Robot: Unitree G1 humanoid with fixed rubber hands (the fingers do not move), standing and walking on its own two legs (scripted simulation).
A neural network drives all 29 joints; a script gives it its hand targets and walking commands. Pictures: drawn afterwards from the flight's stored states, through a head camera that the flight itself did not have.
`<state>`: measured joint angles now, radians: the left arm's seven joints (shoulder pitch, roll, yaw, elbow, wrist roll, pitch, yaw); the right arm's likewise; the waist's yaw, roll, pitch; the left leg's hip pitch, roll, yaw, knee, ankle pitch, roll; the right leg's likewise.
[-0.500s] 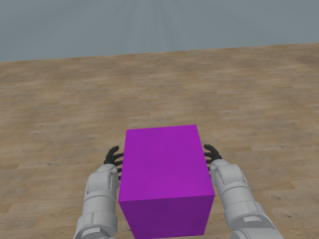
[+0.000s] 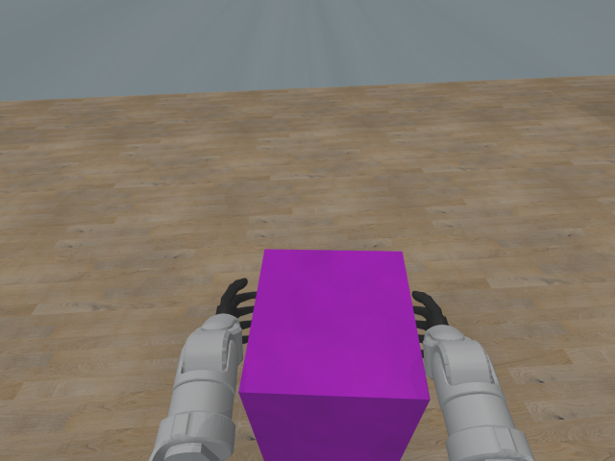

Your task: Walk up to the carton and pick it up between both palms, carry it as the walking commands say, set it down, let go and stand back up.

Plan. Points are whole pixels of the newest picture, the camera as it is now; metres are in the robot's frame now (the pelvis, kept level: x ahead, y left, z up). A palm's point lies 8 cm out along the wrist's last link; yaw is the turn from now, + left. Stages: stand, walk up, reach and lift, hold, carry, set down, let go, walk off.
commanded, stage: reach and lift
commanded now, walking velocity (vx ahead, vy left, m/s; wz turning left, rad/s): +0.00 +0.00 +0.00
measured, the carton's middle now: (331, 359) +0.29 +0.00 -0.02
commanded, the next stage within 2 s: hold in 0.70 s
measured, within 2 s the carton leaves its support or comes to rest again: neither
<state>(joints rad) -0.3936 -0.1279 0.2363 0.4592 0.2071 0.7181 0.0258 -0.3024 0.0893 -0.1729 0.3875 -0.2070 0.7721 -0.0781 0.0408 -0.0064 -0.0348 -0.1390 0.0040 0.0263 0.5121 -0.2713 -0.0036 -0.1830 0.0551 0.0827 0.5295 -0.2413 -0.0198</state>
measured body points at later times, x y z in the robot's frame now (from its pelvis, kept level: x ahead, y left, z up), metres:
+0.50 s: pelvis -0.02 +0.00 +0.00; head -0.09 -0.01 +0.44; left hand +0.28 +0.16 +0.04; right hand +0.29 -0.14 +0.03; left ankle +0.01 +0.12 -0.73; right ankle +0.03 -0.11 -0.73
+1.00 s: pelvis -0.01 +0.00 +0.00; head -0.08 +0.00 +0.45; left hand +0.29 +0.15 +0.04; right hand +0.29 -0.14 +0.02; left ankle +0.01 +0.12 -0.73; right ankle +0.03 -0.11 -0.73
